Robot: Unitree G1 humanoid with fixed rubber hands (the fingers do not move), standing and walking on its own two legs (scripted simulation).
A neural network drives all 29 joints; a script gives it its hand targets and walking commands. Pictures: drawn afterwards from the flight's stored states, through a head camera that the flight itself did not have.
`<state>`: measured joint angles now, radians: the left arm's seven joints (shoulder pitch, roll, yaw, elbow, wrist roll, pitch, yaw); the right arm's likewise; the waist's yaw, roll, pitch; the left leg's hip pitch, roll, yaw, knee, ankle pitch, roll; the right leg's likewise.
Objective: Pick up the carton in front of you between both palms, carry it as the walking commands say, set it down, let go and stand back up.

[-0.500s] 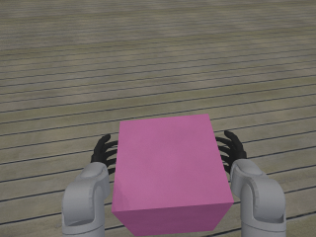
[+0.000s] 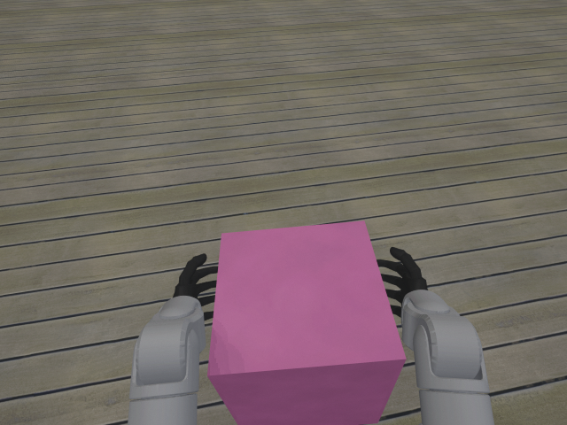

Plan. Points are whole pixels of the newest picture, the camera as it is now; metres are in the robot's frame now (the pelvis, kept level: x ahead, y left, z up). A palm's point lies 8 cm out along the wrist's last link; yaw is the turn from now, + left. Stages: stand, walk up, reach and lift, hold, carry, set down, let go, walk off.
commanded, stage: carry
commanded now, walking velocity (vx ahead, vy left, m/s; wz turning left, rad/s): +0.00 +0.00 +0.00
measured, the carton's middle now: (302, 331) +0.26 +0.00 -0.02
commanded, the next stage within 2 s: hold in 0.80 s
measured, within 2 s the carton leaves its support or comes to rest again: neither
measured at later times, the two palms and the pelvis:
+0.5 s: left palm (197, 310) +0.27 +0.15 +0.03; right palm (407, 304) +0.27 -0.15 +0.04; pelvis -0.02 +0.00 +0.00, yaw +0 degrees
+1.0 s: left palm (195, 323) +0.25 +0.14 +0.04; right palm (415, 316) +0.25 -0.16 +0.04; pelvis -0.03 -0.01 +0.01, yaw +1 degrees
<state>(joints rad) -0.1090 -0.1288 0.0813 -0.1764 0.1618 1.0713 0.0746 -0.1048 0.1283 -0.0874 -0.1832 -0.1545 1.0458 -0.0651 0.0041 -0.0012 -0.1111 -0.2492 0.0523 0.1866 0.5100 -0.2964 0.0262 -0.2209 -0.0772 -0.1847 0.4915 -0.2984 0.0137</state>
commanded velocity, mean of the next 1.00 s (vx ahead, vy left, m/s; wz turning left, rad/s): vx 0.00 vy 0.00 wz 0.00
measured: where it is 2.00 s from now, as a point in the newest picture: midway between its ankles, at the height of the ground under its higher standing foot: outside the picture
